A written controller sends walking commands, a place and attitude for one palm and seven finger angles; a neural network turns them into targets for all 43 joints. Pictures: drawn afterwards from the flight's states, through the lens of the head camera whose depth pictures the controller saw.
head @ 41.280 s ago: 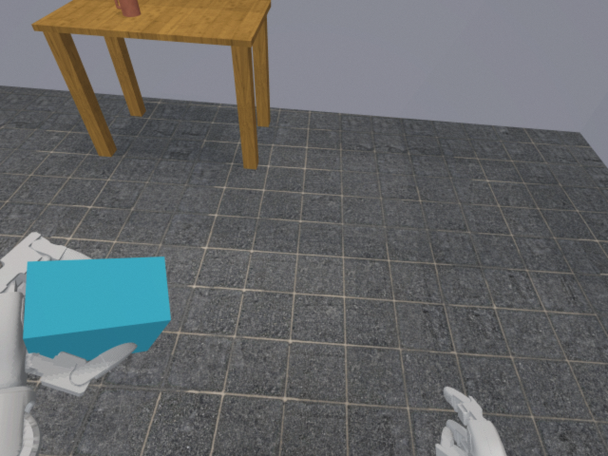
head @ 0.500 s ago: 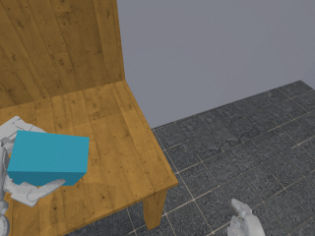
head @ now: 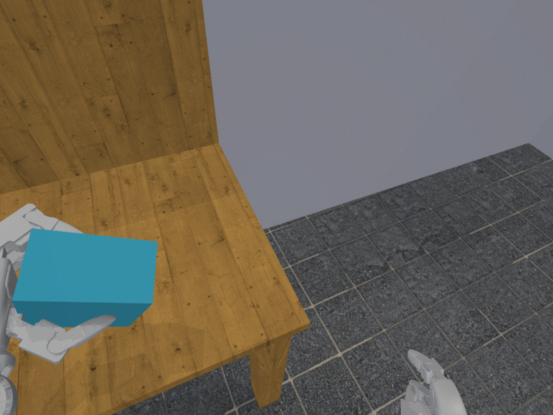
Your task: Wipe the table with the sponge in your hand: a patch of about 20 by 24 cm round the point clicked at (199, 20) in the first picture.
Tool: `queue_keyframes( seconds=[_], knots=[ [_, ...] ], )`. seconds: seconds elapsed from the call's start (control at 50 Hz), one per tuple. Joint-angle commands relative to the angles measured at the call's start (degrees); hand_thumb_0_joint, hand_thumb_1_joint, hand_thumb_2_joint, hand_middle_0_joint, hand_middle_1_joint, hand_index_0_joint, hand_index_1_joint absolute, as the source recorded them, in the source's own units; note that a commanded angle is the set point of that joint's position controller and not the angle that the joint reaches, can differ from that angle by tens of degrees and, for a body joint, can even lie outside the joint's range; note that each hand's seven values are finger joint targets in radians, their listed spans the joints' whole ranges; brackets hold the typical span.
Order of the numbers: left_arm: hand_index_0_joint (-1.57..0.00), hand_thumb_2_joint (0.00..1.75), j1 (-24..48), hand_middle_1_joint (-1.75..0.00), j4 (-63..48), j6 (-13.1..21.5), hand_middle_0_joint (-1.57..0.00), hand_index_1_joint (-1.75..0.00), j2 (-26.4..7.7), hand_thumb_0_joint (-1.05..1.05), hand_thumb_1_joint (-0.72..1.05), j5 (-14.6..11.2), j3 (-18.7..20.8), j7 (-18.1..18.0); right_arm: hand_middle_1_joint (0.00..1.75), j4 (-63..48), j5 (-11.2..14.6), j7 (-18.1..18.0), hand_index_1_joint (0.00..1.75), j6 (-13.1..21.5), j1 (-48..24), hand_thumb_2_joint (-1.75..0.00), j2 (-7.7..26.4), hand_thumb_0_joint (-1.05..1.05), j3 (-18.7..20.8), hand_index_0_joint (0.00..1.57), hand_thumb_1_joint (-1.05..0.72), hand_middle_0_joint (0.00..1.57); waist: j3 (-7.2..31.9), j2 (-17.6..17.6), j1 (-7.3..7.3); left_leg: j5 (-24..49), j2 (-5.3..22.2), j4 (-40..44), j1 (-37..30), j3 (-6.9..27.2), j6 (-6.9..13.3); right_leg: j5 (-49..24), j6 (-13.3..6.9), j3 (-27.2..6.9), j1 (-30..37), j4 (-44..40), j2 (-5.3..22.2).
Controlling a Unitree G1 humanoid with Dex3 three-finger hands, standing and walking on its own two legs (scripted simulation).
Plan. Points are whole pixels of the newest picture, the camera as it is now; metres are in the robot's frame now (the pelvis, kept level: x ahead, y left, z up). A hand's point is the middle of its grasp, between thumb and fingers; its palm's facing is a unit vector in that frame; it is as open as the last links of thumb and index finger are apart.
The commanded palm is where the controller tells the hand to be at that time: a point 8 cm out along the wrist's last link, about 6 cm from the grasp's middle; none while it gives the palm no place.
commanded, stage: come to a stop and stand still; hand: left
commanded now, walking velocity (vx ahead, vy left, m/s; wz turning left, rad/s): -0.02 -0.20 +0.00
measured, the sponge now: (106, 286) +0.23 +0.20 +0.14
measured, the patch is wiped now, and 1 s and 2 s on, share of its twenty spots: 0.00 0.00 0.00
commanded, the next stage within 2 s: look again from close up in 0.98 s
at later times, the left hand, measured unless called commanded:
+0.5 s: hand out of the picture +0.21 +0.30 +0.16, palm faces +0.35 -0.86 -0.38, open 10.5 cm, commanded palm +0.15 +0.33 +0.18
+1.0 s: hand out of the picture +0.21 +0.34 +0.16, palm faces +0.35 -0.87 -0.36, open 10.6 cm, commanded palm +0.16 +0.37 +0.18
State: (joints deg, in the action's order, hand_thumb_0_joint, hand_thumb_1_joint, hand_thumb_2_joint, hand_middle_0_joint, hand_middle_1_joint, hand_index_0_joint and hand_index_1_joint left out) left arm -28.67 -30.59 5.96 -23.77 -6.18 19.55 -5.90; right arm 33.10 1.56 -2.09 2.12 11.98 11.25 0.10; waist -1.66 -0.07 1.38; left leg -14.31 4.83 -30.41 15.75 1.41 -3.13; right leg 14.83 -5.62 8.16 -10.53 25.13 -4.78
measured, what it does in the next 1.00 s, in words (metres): shifts its weight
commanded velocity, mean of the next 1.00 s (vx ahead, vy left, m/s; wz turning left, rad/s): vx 0.00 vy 0.00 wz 0.00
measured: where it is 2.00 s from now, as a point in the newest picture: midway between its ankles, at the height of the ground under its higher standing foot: outside the picture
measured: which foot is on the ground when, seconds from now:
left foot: down 0.00-1.00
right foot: down 0.00-1.00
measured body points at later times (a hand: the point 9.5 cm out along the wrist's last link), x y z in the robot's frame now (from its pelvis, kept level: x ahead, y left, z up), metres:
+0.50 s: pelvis -0.02 +0.05 +0.00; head +0.00 +0.08 +0.45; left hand +0.18 +0.35 +0.18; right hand +0.13 -0.18 -0.07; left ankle +0.02 +0.15 -0.74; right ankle -0.01 -0.05 -0.74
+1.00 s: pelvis -0.01 +0.09 +0.01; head +0.01 +0.13 +0.45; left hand +0.19 +0.38 +0.18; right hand +0.16 -0.13 -0.05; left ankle +0.02 +0.15 -0.74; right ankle -0.01 -0.05 -0.74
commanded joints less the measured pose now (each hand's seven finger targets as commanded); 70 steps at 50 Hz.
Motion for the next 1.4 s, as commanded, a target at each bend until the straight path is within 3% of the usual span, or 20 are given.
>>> queue_keyframes(
  seconds=[0.0,0.02,0.04,0.06,0.08,0.1,0.12,0.16,0.26,0.3,0.32,0.4,0.44,0.52,0.58,0.7,0.82,1.06,1.14,1.38],
  knots=[
    [-1.20,1.30,2.5,-1.60,-12.8,3.9,-1.20,-1.60,-9.5,0.00,0.10,-0.8,7.4,-1.0,0.30,-8.5,0.3,-0.6,0.30,3.1,-4.5,-0.90,7.2,0.00,2.9,0.20,-0.90,0.20,8.3,-3.9,0.01,9.1,3.8,2.4,-2.5,3.7,5.1,-14.5,2.9,-10.2,2.6,-5.0,10.5],
    [-1.20,1.30,2.0,-1.60,-11.9,3.9,-1.20,-1.60,-9.2,0.00,0.10,-0.7,7.6,-1.1,0.30,-8.8,0.3,-0.6,0.30,3.2,-4.8,-0.90,7.1,0.00,2.8,0.20,-0.90,0.20,7.6,-3.7,-0.25,6.7,3.3,2.2,-2.1,3.2,5.1,-12.8,3.4,-10.7,2.1,-5.7,10.7],
    [-1.20,1.30,56.8,-1.60,-17.7,9.0,-1.20,-1.60,-51.2,0.00,0.10,8.0,40.0,0.8,0.30,-3.1,-1.9,-1.8,0.30,8.1,8.1,-0.90,9.1,0.00,5.9,0.20,-0.90,0.20,-2.1,13.1,-2.83,6.5,-1.0,-1.5,4.4,-10.9,3.4,-30.7,14.6,-9.8,-1.5,-11.9,7.5],
    [-1.20,1.30,31.1,-1.60,9.5,6.9,-1.20,-1.60,-20.6,0.00,0.10,3.6,18.8,3.5,0.30,-5.2,-1.7,-1.7,0.30,8.3,0.9,-0.90,6.0,0.00,4.6,0.20,-0.90,0.20,6.8,10.9,-2.73,6.5,-5.9,-1.6,3.2,-7.5,4.4,-37.1,9.0,-11.6,4.1,-4.6,11.0],
    [-1.20,1.30,16.8,-1.60,14.8,6.8,-1.20,-1.60,-14.8,0.00,0.10,3.0,13.5,4.6,0.30,-8.7,-0.7,-1.1,0.30,9.6,0.5,-0.90,8.8,0.00,5.1,0.20,-0.90,0.20,4.8,4.0,-5.32,5.4,-4.3,-3.0,1.0,-8.2,3.2,-44.6,11.8,-15.9,2.3,-4.5,11.6],
    [-1.20,1.30,13.1,-1.60,10.3,7.7,-1.20,-1.60,-7.1,0.00,0.10,1.7,6.2,5.0,0.30,-7.9,-0.2,-0.1,0.30,9.6,0.6,-0.90,8.9,0.00,5.0,0.20,-0.90,0.20,10.0,-7.0,-3.89,8.8,-2.9,2.1,-3.3,-7.7,4.6,-41.1,11.7,-13.6,4.4,0.3,11.7],
    [-1.20,1.30,13.3,-1.60,0.3,9.0,-1.20,-1.60,-8.8,0.00,0.10,1.7,6.9,4.5,0.30,-9.4,-0.4,0.5,0.30,9.4,0.9,-0.90,9.5,0.00,4.9,0.20,-0.90,0.20,11.8,-10.4,-3.79,12.8,-0.1,3.8,-3.9,-5.6,6.0,-33.7,12.2,-11.7,5.4,4.8,10.7],
    [-1.20,1.30,10.4,-1.60,-5.9,9.7,-1.20,-1.60,-7.3,0.00,0.10,1.7,5.4,3.3,0.30,-10.4,-0.1,1.7,0.30,9.7,-2.4,-0.90,8.2,0.00,3.9,0.20,-0.90,0.20,11.7,-5.8,-5.04,13.6,1.6,2.2,-0.4,-3.3,6.8,-19.5,12.3,-10.8,6.3,4.8,9.7],
    [-1.20,1.30,6.5,-1.60,-11.1,10.4,-1.20,-1.60,-11.6,0.00,0.10,1.3,10.8,-0.4,0.30,-9.8,-0.4,0.5,0.30,10.8,-3.6,-0.90,7.0,0.00,2.8,0.20,-0.90,0.20,6.2,8.1,-3.92,-1.0,-4.1,-3.1,-0.6,-2.1,4.6,5.0,6.0,-18.9,-3.8,-11.5,14.5],
    [-1.20,1.30,8.2,-1.60,-11.7,10.6,-1.20,-1.60,-14.3,0.00,0.10,1.2,13.5,-1.5,0.30,-8.1,-0.8,-0.7,0.30,10.6,-4.1,-0.90,7.4,0.00,2.5,0.20,-0.90,0.20,5.4,3.8,-3.15,-0.7,-3.9,-1.0,-4.3,-0.1,4.5,12.1,2.2,-19.2,-8.8,-12.6,15.3],
    [-1.20,1.30,9.6,-1.60,-11.6,10.9,-1.20,-1.60,-12.7,0.00,0.10,1.2,12.2,-1.6,0.30,-8.1,-1.0,-1.2,0.30,10.5,-3.9,-0.90,7.0,0.00,2.3,0.20,-0.90,0.20,5.6,1.2,-2.72,-0.7,-3.4,1.5,-5.4,0.8,4.7,12.8,1.9,-17.1,-8.8,-11.2,14.3],
    [-1.20,1.30,13.3,-1.60,-8.7,11.4,-1.20,-1.60,-10.6,0.00,0.10,2.4,9.2,-1.3,0.30,-7.7,-0.9,-1.8,0.30,11.3,-4.7,-0.90,7.3,0.00,2.0,0.20,-0.90,0.20,4.0,-8.5,-2.66,-3.7,1.0,11.6,-1.2,6.5,6.3,5.8,4.0,-12.2,-2.8,-4.7,8.7],
    [-1.20,1.30,14.4,-1.60,-8.1,11.8,-1.20,-1.60,-9.7,0.00,0.10,3.0,8.1,-1.1,0.30,-7.8,-1.0,-1.5,0.30,11.8,-3.7,-0.90,7.2,0.00,1.7,0.20,-0.90,0.20,5.1,-7.3,-3.02,-4.3,2.4,14.1,3.3,8.1,6.9,1.1,4.5,-10.2,3.5,-1.2,8.2],
    [-1.20,1.30,12.3,-1.60,-8.3,11.6,-1.20,-1.60,-5.3,0.00,0.10,3.7,3.7,-0.7,0.30,-7.4,-1.2,-0.2,0.30,12.7,-3.1,-0.90,7.2,0.00,1.8,0.20,-0.90,0.20,7.0,-5.0,-2.68,1.5,2.1,13.0,0.7,7.1,6.1,-3.9,4.6,-9.4,4.6,-1.6,8.2],
    [-1.20,1.30,11.6,-1.60,-9.0,11.3,-1.20,-1.60,-6.2,0.00,0.10,4.2,4.5,-0.8,0.30,-7.4,-1.6,0.4,0.30,12.3,-3.0,-0.90,7.6,0.00,2.0,0.20,-0.90,0.20,7.4,-3.6,-2.59,6.1,1.8,11.9,-0.2,6.7,5.1,-6.9,4.5,-9.2,5.0,-2.4,8.4],
    [-1.20,1.30,11.7,-1.60,-10.7,11.3,-1.20,-1.60,-9.1,0.00,0.10,4.1,7.8,-0.9,0.30,-7.9,-1.7,0.2,0.30,11.1,-3.5,-0.90,7.0,0.00,1.7,0.20,-0.90,0.20,8.2,-7.4,-2.33,10.7,1.8,12.0,-1.5,6.5,3.5,-8.1,4.4,-8.2,5.3,-1.6,7.7],
    [-1.20,1.30,10.6,-1.60,-11.5,11.3,-1.20,-1.60,-7.2,0.00,0.10,3.7,6.0,-0.4,0.30,-8.5,-1.7,0.0,0.30,10.5,-3.1,-0.90,6.8,0.00,1.6,0.20,-0.90,0.20,9.0,-7.7,-2.18,16.4,2.2,11.7,-4.3,6.6,1.7,-8.2,4.4,-7.1,4.6,-1.7,7.4],
    [-1.20,1.30,9.8,-1.60,-9.9,11.0,-1.20,-1.60,-7.7,0.00,0.10,4.1,6.8,-0.8,0.30,-8.7,-1.4,-0.5,0.30,9.8,-3.4,-0.90,7.4,0.00,1.9,0.20,-0.90,0.20,7.1,-5.6,-2.21,3.0,1.6,14.4,0.1,6.8,2.0,-5.5,4.4,-7.6,6.5,-3.5,7.7],
    [-1.20,1.30,9.4,-1.60,-10.1,11.0,-1.20,-1.60,-7.4,0.00,0.10,4.2,6.4,-0.9,0.30,-8.5,-1.3,-0.7,0.30,10.1,-3.4,-0.90,7.5,0.00,1.8,0.20,-0.90,0.20,7.0,-6.6,-2.05,2.6,1.2,14.1,0.1,6.6,2.4,-5.6,4.3,-7.7,6.3,-3.7,7.7],
    [-1.20,1.30,8.7,-1.60,-8.1,9.7,-1.20,-1.60,-7.0,0.00,0.10,3.5,6.2,-1.0,0.30,-8.0,-1.0,-1.1,0.30,9.5,-3.9,-0.90,7.6,0.00,1.9,0.20,-0.90,0.20,6.9,-2.3,-1.92,4.4,-0.2,10.5,-2.3,4.9,4.3,-7.5,4.0,-10.6,3.6,-7.3,9.5]
  ],
)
